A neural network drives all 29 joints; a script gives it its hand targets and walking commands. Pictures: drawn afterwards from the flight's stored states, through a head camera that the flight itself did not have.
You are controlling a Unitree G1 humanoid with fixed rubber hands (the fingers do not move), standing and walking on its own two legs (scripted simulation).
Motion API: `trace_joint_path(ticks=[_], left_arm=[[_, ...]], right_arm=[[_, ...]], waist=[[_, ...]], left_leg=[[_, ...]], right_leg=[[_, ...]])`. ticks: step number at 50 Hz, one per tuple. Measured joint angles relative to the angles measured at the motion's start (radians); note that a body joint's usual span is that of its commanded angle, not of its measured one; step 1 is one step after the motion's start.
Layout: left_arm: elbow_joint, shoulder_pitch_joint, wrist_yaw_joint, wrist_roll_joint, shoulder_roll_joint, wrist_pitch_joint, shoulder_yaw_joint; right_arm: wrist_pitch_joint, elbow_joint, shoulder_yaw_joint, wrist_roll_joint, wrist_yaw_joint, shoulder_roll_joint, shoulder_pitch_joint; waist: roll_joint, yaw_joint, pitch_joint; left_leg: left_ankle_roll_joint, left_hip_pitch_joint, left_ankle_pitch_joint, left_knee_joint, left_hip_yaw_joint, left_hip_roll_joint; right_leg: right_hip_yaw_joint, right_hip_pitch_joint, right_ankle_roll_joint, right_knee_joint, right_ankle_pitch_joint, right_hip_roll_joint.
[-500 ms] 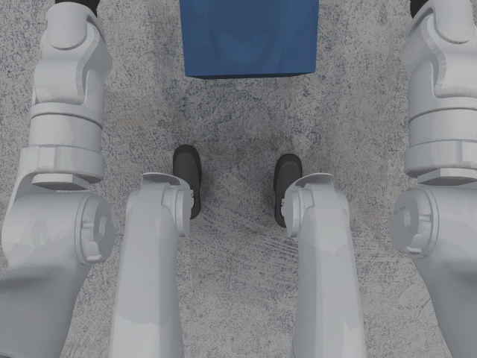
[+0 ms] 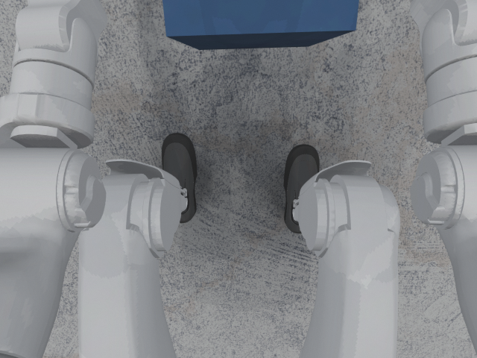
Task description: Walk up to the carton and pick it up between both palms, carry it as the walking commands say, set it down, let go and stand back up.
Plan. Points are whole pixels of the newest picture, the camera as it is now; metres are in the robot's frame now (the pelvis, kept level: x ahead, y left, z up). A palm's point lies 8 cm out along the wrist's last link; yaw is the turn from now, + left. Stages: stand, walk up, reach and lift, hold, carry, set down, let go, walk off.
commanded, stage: reach and lift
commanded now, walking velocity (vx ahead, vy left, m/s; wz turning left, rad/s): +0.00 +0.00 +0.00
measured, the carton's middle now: out of the picture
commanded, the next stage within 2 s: none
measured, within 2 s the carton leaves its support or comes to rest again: leaves its support in 1.88 s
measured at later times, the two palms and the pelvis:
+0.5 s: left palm out of the picture +0.56 +0.18 -0.25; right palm out of the picture +0.55 -0.21 -0.25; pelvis +0.01 +0.00 -0.04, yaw +1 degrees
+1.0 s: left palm out of the picture +0.57 +0.14 -0.25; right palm out of the picture +0.56 -0.19 -0.25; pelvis +0.01 +0.00 -0.04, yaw +1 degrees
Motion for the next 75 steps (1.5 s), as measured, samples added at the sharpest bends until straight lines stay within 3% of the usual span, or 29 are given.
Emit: trace_joint_path(ticks=[13,71,75], left_arm=[[0.177,-0.091,0.0,-0.054,0.031,-0.075,-0.065],[0.228,-0.144,0.017,-0.077,-0.068,-0.133,-0.107],[0.226,-0.144,0.017,-0.077,-0.068,-0.129,-0.107]], right_arm=[[-0.075,0.082,0.033,0.008,0.006,0.0,-0.01],[-0.112,0.138,0.078,0.028,0.009,0.073,-0.078],[-0.106,0.138,0.064,0.003,0.021,0.073,-0.08]], waist=[[0.027,-0.01,0.0],[0.03,-0.021,-0.001],[0.03,-0.021,-0.002]], left_leg=[[0.0,-0.144,-0.002,0.112,-0.007,-0.022],[0.0,-0.146,-0.015,0.136,-0.009,-0.024],[0.0,-0.147,-0.015,0.136,-0.009,-0.024]], right_leg=[[0.003,-0.134,0.005,0.12,-0.02,-0.013],[0.004,-0.128,0.013,0.138,-0.034,-0.014],[0.004,-0.128,0.013,0.138,-0.034,-0.014]])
